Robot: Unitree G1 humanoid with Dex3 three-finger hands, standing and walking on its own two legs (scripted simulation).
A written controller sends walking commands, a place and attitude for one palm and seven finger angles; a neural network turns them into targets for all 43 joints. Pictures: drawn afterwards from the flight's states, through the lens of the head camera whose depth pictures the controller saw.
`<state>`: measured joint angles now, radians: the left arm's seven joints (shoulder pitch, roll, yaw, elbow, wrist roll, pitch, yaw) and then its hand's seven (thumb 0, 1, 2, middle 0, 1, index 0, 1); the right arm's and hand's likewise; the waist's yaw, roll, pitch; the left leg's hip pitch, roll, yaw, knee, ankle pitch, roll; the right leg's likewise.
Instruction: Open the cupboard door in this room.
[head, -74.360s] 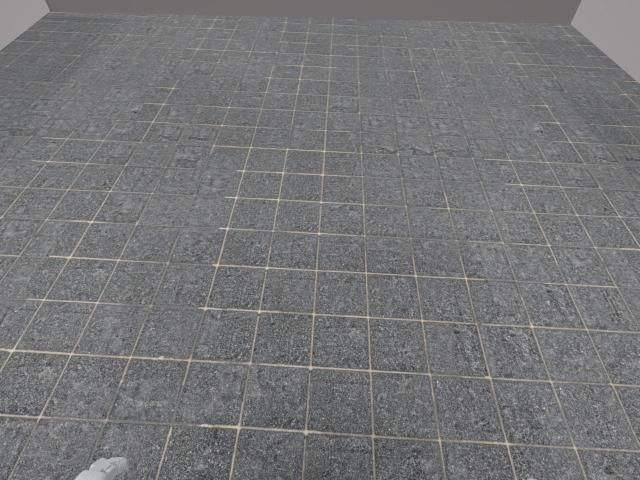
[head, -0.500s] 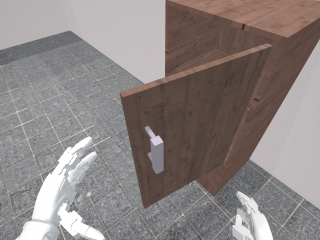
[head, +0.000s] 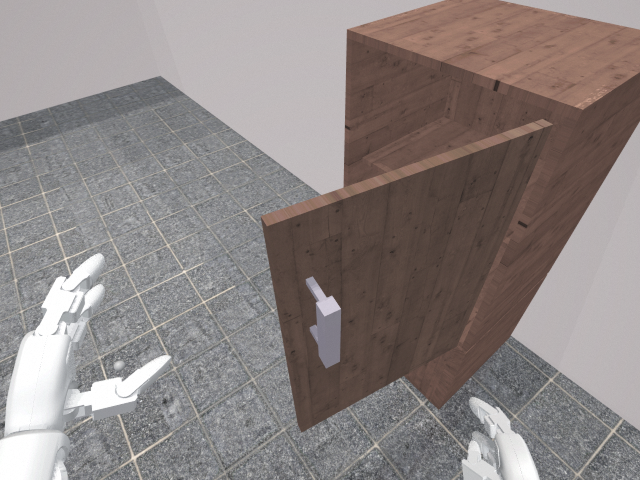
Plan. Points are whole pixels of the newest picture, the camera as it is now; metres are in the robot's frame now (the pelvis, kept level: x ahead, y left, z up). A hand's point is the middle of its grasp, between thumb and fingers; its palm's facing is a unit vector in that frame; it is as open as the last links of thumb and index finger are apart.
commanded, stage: draw the hand back to the body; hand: left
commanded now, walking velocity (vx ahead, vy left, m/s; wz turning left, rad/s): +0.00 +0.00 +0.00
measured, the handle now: (321, 322) +0.31 +0.04 +0.04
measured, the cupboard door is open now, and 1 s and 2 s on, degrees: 78 78 78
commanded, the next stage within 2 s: step back with the hand held close in 0.62 s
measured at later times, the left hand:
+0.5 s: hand (103, 348) +0.19 +0.23 +0.16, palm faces +0.43 -0.81 -0.40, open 7.6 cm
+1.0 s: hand (110, 355) +0.18 +0.23 +0.15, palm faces +0.35 -0.81 -0.48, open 7.4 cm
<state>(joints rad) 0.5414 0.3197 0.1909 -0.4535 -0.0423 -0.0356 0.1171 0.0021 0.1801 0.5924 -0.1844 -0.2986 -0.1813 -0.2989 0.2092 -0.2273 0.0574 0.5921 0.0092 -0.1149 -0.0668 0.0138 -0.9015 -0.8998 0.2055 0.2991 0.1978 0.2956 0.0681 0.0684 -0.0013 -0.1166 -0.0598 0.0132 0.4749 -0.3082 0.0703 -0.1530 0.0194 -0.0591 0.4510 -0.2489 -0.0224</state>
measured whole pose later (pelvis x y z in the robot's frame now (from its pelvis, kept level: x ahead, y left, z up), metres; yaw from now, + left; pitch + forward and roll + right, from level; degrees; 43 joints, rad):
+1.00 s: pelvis -0.02 -0.02 +0.00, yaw -1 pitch +0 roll -1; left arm 0.54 0.38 0.35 -0.42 -0.04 -0.15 0.12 0.02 0.89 0.90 -0.21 -0.30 -0.21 -0.30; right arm 0.17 -0.25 -0.01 0.60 0.02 -0.03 -0.07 0.01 -0.90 -0.90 0.21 0.30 0.20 0.30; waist 0.01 0.04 0.02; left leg -0.20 -0.02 0.02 0.46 -0.26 0.04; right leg -0.22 0.05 -0.05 0.41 -0.18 -0.05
